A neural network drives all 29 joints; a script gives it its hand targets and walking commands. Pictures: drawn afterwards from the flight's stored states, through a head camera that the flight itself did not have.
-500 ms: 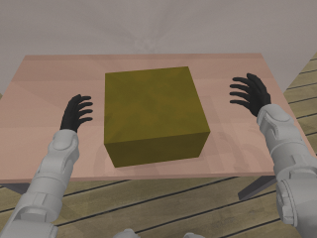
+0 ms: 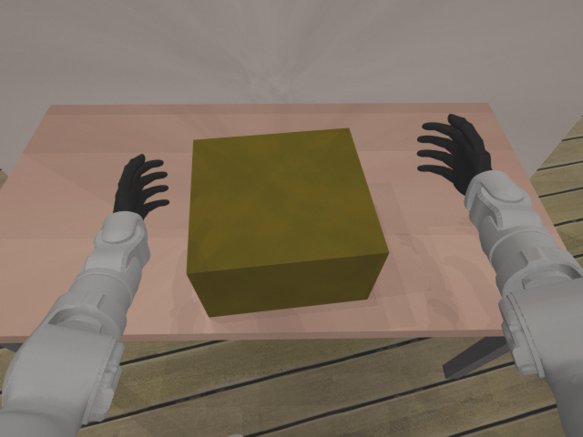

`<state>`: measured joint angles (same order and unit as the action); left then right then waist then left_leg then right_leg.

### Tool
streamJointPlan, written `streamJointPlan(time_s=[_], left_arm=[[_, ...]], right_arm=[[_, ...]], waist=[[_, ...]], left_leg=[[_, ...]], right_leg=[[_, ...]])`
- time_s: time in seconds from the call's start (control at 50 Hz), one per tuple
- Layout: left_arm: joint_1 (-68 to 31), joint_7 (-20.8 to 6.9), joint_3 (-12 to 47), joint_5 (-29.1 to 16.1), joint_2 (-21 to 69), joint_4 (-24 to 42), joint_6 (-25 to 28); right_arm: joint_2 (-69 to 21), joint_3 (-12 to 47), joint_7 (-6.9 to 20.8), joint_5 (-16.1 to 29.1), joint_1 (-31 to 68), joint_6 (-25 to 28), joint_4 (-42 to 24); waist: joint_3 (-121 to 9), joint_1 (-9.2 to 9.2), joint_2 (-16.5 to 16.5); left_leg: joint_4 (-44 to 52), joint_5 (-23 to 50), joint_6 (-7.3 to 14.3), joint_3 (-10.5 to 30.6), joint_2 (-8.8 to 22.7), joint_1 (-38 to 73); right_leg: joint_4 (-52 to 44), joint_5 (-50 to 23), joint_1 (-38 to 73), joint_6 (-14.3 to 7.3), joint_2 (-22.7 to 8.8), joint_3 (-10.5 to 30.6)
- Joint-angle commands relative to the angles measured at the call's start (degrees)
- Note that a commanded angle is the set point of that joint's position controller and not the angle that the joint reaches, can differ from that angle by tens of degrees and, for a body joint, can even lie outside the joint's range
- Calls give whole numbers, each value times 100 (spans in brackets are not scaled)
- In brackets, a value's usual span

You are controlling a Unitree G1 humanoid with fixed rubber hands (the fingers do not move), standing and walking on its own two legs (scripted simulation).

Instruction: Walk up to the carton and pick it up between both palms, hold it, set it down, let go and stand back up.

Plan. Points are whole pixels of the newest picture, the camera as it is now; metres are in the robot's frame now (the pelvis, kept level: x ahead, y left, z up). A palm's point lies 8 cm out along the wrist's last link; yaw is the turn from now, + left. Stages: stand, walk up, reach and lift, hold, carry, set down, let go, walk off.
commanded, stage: reach and lift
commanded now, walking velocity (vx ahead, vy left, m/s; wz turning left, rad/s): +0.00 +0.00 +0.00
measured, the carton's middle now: (280, 220) +0.49 +0.04 -0.07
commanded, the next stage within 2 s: none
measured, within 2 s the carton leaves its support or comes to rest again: neither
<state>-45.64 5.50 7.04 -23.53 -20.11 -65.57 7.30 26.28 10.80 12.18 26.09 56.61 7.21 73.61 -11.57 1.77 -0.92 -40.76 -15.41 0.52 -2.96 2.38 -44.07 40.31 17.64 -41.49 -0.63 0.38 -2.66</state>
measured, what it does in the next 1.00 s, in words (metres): stands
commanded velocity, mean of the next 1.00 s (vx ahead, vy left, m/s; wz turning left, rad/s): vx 0.00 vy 0.00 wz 0.00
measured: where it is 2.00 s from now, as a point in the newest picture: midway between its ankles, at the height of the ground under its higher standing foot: outside the picture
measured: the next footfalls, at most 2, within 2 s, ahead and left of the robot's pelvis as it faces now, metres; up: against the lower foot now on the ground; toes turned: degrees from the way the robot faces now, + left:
none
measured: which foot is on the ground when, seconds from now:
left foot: down 0.00-1.00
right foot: down 0.00-1.00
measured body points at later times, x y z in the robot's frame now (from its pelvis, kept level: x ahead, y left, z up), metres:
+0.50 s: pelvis +0.01 +0.00 -0.01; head +0.12 -0.01 +0.43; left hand +0.45 +0.25 +0.04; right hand +0.50 -0.22 +0.08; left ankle +0.03 +0.11 -0.71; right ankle +0.01 -0.11 -0.71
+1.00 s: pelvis +0.01 -0.03 -0.02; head +0.18 -0.04 +0.39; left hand +0.45 +0.25 -0.03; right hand +0.51 -0.21 -0.02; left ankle +0.03 +0.11 -0.71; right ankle +0.01 -0.11 -0.71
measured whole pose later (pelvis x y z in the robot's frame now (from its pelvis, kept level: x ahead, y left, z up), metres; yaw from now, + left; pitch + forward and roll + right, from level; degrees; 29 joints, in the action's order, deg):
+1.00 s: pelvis +0.01 -0.03 -0.02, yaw +1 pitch +38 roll +2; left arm -52.0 -0.8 0.9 -22.5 -20.1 -82.2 28.1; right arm 21.3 15.3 5.4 26.3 59.6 22.4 79.6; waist -18.4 3.0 1.8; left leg -40.9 -13.5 -0.8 -3.3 2.6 -65.4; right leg 45.9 18.1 -65.7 -0.6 0.5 -2.2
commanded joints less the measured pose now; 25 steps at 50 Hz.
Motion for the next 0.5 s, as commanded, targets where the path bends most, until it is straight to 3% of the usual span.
streamJointPlan(time_s=[0.0, 0.04, 0.08, 0.18, 0.3, 0.48], left_arm=[[-3485, 4, -140, -249, -1376, -79, 505], [-3577, -36, -211, -239, -1459, -322, 561], [-3621, -61, -277, -257, -1533, -448, 650], [-3633, -137, -465, -108, -1584, -578, 758], [-3415, -168, -509, 86, -1329, -852, 776], [-3308, -282, -332, -70, -1129, -1290, 1283]], right_arm=[[1206, 29, -232, 430, 2693, 228, -261], [1145, 127, -277, 487, 2844, 220, -183], [1105, 193, -332, 481, 2997, 271, -350], [1132, 239, -431, 524, 3033, 396, -127], [1069, 304, -420, 494, 2930, 506, 323], [868, 403, -426, 468, 2785, 857, 396]], waist=[[-3986, 697, -15], [-4071, 719, 2], [-4260, 731, 217], [-4541, 725, 233], [-4359, 794, 19], [-4366, 723, 347]], left_leg=[[290, 1930, -298, 136, 9, 1478], [276, 2074, -244, 92, -9, 1308], [252, 2139, -201, 72, -12, 1117], [218, 2641, -221, 61, -25, 1040], [158, 2944, -286, 61, 17, 1364], [27, 2697, -170, 42, -8, 838]], right_leg=[[-451, -1324, 72, 124, 262, -81], [-379, -1721, 350, 178, 227, -21], [-266, -2122, 597, 262, 208, 18], [-138, -3052, 993, 341, 205, 41], [-263, -2685, 428, 279, 254, -58], [43, -2529, 161, 340, 151, -28]])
